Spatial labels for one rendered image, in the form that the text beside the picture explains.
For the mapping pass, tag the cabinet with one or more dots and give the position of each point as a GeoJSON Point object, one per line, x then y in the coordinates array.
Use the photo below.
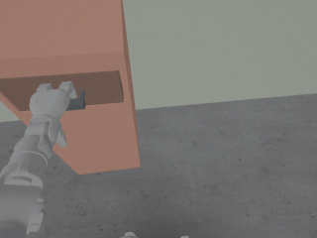
{"type": "Point", "coordinates": [51, 37]}

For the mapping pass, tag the robot left upper arm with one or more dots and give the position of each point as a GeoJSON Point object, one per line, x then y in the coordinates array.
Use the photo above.
{"type": "Point", "coordinates": [22, 209]}

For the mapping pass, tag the left robot shin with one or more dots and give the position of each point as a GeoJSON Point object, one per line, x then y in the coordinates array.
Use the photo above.
{"type": "Point", "coordinates": [130, 234]}

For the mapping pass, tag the robot left hand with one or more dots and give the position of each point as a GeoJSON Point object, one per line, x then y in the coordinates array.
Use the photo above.
{"type": "Point", "coordinates": [53, 102]}

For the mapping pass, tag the drawer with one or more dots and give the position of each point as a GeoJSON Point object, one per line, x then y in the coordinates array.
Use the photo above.
{"type": "Point", "coordinates": [100, 87]}

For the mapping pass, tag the left robot forearm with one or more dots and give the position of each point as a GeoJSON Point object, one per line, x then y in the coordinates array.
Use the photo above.
{"type": "Point", "coordinates": [31, 155]}

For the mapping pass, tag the handle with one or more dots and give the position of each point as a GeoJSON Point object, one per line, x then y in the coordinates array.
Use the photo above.
{"type": "Point", "coordinates": [78, 103]}

